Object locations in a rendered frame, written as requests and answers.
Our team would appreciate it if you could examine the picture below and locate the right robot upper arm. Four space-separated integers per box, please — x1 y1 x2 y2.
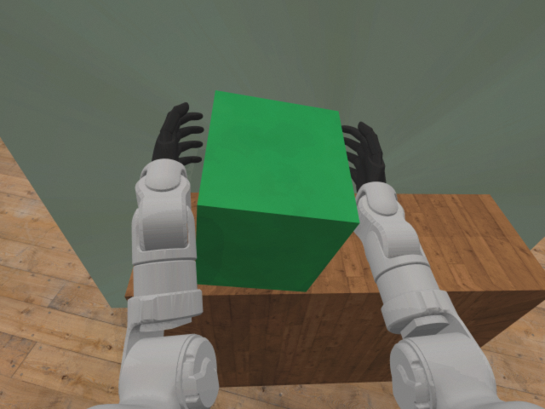
390 332 544 409

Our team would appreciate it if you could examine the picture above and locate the left robot forearm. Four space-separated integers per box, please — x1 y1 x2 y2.
118 158 203 399

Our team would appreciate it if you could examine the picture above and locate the left robot upper arm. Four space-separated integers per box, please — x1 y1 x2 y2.
87 334 219 409

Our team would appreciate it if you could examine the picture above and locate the right robot forearm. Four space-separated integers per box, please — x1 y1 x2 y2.
354 181 496 386

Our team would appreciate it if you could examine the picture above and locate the carton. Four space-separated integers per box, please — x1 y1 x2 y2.
196 90 360 292

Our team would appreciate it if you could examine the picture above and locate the pedestal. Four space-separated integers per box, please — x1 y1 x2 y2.
125 193 545 388

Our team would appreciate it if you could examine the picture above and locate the right robot hand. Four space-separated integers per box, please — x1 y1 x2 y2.
341 122 386 193

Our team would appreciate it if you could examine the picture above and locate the left robot hand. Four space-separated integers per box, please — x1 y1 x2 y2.
152 102 204 166

